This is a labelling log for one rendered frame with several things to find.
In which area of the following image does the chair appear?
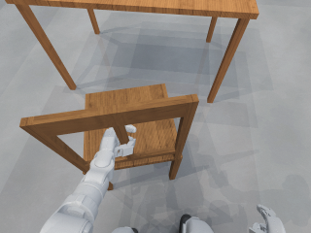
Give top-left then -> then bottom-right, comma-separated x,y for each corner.
19,83 -> 199,191

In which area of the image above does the right robot hand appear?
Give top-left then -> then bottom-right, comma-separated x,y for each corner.
249,204 -> 286,233

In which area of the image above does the table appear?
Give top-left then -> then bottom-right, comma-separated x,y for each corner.
5,0 -> 259,104

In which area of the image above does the left robot upper arm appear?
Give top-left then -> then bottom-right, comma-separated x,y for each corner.
42,212 -> 93,233

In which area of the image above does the left robot hand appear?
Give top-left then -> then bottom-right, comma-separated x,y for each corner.
99,124 -> 137,157

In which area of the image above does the robot right thigh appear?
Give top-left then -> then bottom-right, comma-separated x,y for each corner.
182,218 -> 214,233

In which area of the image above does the left robot forearm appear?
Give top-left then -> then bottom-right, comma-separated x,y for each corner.
39,150 -> 116,233

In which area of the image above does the right robot foot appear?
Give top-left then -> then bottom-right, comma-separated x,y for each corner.
179,214 -> 191,233

